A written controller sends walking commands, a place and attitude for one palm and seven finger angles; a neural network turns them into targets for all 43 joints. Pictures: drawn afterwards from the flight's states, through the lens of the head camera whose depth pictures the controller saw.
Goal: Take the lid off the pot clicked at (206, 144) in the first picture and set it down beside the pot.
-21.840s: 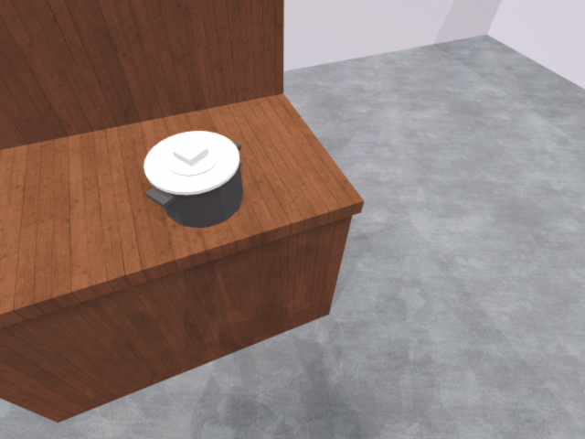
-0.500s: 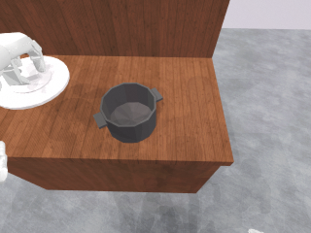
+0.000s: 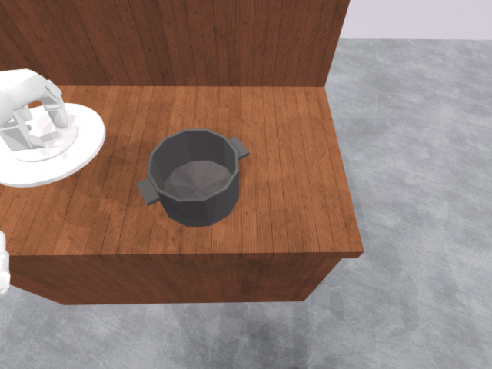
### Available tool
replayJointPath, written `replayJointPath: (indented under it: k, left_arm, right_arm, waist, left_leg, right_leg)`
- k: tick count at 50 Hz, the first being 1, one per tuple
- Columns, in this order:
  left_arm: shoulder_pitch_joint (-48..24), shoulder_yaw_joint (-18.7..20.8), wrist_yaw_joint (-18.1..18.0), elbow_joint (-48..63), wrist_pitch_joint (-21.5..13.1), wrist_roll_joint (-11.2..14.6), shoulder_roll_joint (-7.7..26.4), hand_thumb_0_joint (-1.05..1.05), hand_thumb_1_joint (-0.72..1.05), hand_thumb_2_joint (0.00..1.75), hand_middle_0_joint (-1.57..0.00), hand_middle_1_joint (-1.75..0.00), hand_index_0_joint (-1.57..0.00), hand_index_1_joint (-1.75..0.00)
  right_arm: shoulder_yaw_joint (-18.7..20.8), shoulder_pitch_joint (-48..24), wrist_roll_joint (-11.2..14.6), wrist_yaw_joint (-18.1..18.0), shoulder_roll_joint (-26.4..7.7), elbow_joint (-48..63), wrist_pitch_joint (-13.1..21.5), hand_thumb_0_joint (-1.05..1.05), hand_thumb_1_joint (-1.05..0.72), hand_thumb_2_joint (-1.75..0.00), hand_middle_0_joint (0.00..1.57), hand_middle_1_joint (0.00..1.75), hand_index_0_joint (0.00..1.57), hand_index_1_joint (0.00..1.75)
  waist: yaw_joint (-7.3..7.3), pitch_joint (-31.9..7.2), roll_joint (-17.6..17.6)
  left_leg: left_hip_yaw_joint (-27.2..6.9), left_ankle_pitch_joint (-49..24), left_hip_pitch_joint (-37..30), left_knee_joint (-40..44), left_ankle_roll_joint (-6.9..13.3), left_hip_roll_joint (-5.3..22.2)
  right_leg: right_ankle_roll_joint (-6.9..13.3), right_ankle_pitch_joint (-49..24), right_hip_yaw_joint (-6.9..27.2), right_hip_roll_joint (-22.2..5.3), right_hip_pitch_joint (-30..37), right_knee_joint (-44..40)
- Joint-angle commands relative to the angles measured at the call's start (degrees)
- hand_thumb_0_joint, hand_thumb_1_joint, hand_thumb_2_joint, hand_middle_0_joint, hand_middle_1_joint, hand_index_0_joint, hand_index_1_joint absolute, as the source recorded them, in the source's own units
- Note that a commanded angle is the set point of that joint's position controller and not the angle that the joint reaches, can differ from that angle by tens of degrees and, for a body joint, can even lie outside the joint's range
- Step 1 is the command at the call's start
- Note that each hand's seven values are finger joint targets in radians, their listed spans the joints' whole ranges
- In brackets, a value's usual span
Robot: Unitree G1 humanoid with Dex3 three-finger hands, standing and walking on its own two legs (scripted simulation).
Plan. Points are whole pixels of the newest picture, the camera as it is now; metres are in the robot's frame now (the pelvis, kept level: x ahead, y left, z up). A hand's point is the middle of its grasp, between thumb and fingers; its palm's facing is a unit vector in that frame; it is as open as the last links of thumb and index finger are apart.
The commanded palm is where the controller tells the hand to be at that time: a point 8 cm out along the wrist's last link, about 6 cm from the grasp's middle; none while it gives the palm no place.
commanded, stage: lower the lid onto the table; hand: left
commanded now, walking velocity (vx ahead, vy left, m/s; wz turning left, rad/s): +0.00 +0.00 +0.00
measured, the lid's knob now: (38, 130) +0.48 +0.33 +0.09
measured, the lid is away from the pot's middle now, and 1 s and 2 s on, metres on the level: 0.24 0.24 0.25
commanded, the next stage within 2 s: none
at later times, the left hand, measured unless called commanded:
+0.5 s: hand (38, 138) +0.46 +0.32 +0.10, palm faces -0.41 -0.09 -0.91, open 7.3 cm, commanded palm +0.48 +0.33 +0.15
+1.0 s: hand (48, 158) +0.45 +0.32 +0.06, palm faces -0.47 -0.06 -0.88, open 7.3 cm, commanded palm +0.49 +0.33 +0.12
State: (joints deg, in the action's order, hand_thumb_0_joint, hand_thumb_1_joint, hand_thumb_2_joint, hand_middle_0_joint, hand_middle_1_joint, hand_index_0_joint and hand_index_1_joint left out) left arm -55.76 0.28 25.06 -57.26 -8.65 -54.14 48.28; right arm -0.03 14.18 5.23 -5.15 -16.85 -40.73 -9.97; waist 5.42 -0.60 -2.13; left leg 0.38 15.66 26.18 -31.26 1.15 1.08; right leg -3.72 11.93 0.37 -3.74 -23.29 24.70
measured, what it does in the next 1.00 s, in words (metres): stands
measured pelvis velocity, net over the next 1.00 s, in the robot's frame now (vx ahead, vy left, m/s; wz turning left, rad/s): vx -0.01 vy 0.01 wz -0.02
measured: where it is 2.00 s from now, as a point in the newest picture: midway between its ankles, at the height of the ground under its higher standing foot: outside the picture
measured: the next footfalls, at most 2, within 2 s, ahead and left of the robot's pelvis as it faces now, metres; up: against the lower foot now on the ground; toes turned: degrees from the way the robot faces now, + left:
none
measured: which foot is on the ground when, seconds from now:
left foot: down 0.00-1.00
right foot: down 0.00-1.00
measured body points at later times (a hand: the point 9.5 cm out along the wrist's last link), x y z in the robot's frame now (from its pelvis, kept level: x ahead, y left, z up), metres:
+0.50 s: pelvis +0.00 +0.00 +0.00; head +0.09 +0.01 +0.44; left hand +0.48 +0.32 +0.15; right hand +0.05 -0.29 -0.13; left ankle -0.01 +0.11 -0.73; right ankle -0.01 -0.18 -0.73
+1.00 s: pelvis -0.01 +0.01 -0.01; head +0.09 +0.01 +0.43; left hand +0.47 +0.32 +0.11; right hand +0.02 -0.28 -0.13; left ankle -0.01 +0.11 -0.73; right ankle -0.01 -0.18 -0.73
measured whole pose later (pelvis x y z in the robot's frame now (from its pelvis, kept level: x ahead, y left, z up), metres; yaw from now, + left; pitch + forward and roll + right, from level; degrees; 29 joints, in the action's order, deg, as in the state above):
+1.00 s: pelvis -0.01 +0.01 -0.01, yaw -1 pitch +14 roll -2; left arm -51.6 1.9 20.4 -60.8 -13.0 -56.8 48.5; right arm -0.4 15.9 5.1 -7.2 -16.8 -41.0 -8.8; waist 7.0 -2.0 -1.5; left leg 0.9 18.3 34.0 -38.1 1.5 1.9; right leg -3.4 13.7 1.2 -3.0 -31.1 30.6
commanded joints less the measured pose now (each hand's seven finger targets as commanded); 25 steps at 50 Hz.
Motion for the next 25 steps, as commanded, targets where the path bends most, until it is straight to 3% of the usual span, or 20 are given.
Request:
replayJointPath:
  k: [1,3,4,6,8,11,12,15,16,17,18,20,21,25]
  left_arm:
    - [-26.8,6.5,-3.2,12.4,-0.3,0.1,21.0,0.0,0.53,1.05,-0.79,-1.05,-0.88,-1.08]
    - [-27.3,8.3,-3.4,14.0,-1.2,0.4,23.0,0.0,0.53,1.05,-0.79,-1.05,-0.88,-1.08]
    - [-27.9,6.3,-3.4,13.6,-1.0,0.5,20.5,0.0,0.53,1.05,-0.79,-1.05,-0.88,-1.08]
    - [-26.5,5.5,-3.3,12.9,-1.0,0.9,18.8,0.0,0.53,1.05,-0.79,-1.05,-0.88,-1.08]
    - [-26.9,6.0,-3.5,14.2,-1.4,0.8,19.5,0.0,0.53,1.05,-0.79,-1.05,-0.88,-1.08]
    - [-25.0,4.4,-3.7,9.0,-0.6,0.6,17.7,0.0,0.53,1.05,-0.79,-1.05,-0.88,-1.08]
    - [-26.9,3.9,-3.7,11.5,-0.7,0.7,17.5,0.0,0.53,1.05,-0.79,-1.05,-0.88,-1.08]
    - [-27.6,7.1,-4.7,13.6,-1.4,-0.1,21.4,0.0,0.53,1.05,-0.79,-1.05,-0.88,-1.08]
    - [-26.4,6.8,-4.8,11.6,-1.4,0.0,20.9,0.0,0.53,1.05,-0.79,-1.05,-0.88,-1.08]
    - [-27.4,7.2,-4.9,13.5,-1.7,0.2,21.6,0.0,0.53,1.05,-0.79,-1.05,-0.88,-1.08]
    - [-27.0,9.5,-5.2,13.7,-2.2,0.4,24.2,0.0,0.53,1.05,-0.79,-1.05,-0.88,-1.08]
    - [-26.0,9.1,-5.3,12.6,-2.0,0.2,23.1,0.0,0.53,1.05,-0.79,-1.05,-0.88,-1.08]
    - [-24.2,8.5,-5.4,10.3,-1.8,0.3,22.0,0.0,0.53,1.05,-0.79,-1.05,-0.88,-1.08]
    - [-22.5,8.0,-5.6,9.0,-1.7,-0.7,21.6,0.0,0.53,1.05,-0.79,-1.05,-0.88,-1.08]
  right_arm:
    - [3.3,3.7,-0.3,-0.9,-10.3,4.4,0.9,0.0,-0.9,-0.9,0.2,0.3,0.2,0.3]
    - [3.2,3.4,-0.3,-1.1,-10.5,4.6,0.9,0.0,-0.9,-0.9,0.2,0.3,0.2,0.3]
    - [3.2,3.7,-0.4,-1.1,-10.2,4.3,0.8,0.0,-0.9,-0.9,0.2,0.3,0.2,0.3]
    - [3.3,3.7,-0.3,-0.9,-10.1,4.2,0.8,0.0,-0.9,-0.9,0.2,0.3,0.2,0.3]
    - [3.5,3.7,-0.3,-0.9,-10.3,4.2,0.9,0.0,-0.9,-0.9,0.2,0.3,0.2,0.3]
    - [3.0,4.0,0.0,-1.0,-10.4,3.8,0.7,0.0,-0.9,-0.9,0.2,0.3,0.2,0.3]
    - [3.1,4.1,-0.1,-1.1,-10.4,3.9,0.7,0.0,-0.9,-0.9,0.2,0.3,0.2,0.3]
    - [3.3,4.9,-0.4,-1.4,-10.4,4.0,0.9,0.0,-0.9,-0.9,0.2,0.3,0.2,0.3]
    - [3.2,4.7,-0.3,-1.5,-10.3,4.0,1.0,0.0,-0.9,-0.9,0.2,0.3,0.2,0.3]
    - [3.2,5.1,-0.4,-1.7,-10.4,3.8,1.0,0.0,-0.9,-0.9,0.2,0.3,0.2,0.3]
    - [3.4,4.9,-0.5,-1.8,-10.7,3.8,1.3,0.0,-0.9,-0.9,0.2,0.3,0.2,0.3]
    - [3.3,5.2,-0.5,-1.9,-10.4,3.6,1.1,0.0,-0.9,-0.9,0.2,0.3,0.2,0.3]
    - [3.3,5.1,-0.4,-1.7,-10.3,3.5,1.2,0.0,-0.9,-0.9,0.2,0.3,0.2,0.3]
    - [3.3,5.6,-0.4,-1.6,-10.6,3.6,0.9,0.0,-0.9,-0.9,0.2,0.3,0.2,0.3]
  waist:
    - [0.18,-27.6,-5.6]
    - [-0.15,-28.5,-6.3]
    - [0.43,-28.2,-6.9]
    - [0.4,-26.3,-7.3]
    - [0.19,-27.1,-7.7]
    - [0.81,-23.8,-4.1]
    - [0.67,-25.3,-5.1]
    - [0.36,-29.5,-6.5]
    - [0.54,-28.6,-6.5]
    - [0.54,-30.3,-6.3]
    - [0.19,-30.5,-6.5]
    - [0.24,-30.1,-6.7]
    - [0.28,-28.1,-6.4]
    - [0.22,-27.1,-5.8]
  left_leg:
    - [1.0,-25.9,-18.6,0.4,3.3,-1.1]
    - [0.7,-27.7,-18.6,0.2,3.2,-1.1]
    - [0.7,-27.2,-19.1,0.3,3.1,-1.0]
    - [0.5,-27.9,-19.4,0.2,3.0,-0.7]
    - [0.6,-29.3,-20.0,-0.2,3.0,-0.7]
    - [1.0,-23.2,-15.9,0.2,2.9,-0.8]
    - [1.1,-23.1,-16.6,0.4,3.0,-0.9]
    - [0.7,-27.1,-19.0,-0.8,3.2,-0.9]
    - [0.9,-26.5,-18.0,-0.9,3.2,-1.0]
    - [1.0,-26.4,-18.5,-0.9,3.3,-1.0]
    - [0.8,-28.6,-18.6,-1.3,3.4,-0.9]
    - [0.8,-29.0,-18.2,-1.5,3.2,-0.9]
    - [0.8,-28.4,-17.1,-1.6,3.2,-0.9]
    - [1.1,-27.3,-15.9,-2.0,3.0,-1.0]
  right_leg:
    - [5.1,-18.5,-5.0,4.5,6.2,0.6]
    - [5.3,-19.5,-4.8,4.3,6.6,1.0]
    - [5.1,-18.2,-5.1,4.5,5.5,0.9]
    - [5.2,-17.2,-5.5,4.6,3.8,0.7]
    - [5.3,-18.0,-5.1,4.5,3.6,0.8]
    - [5.1,-15.8,-5.3,4.7,3.0,0.9]
    - [5.2,-16.0,-5.1,4.6,3.4,0.9]
    - [5.2,-18.3,-4.8,4.7,4.8,1.7]
    - [5.2,-18.1,-4.8,4.6,4.5,1.8]
    - [5.1,-18.9,-4.6,4.6,5.4,1.8]
    - [5.2,-20.2,-4.5,4.4,5.7,2.1]
    - [5.0,-20.3,-4.8,4.4,5.2,2.4]
    - [5.1,-19.6,-5.0,4.5,4.3,2.4]
    - [5.1,-18.7,-5.0,4.7,3.0,2.8]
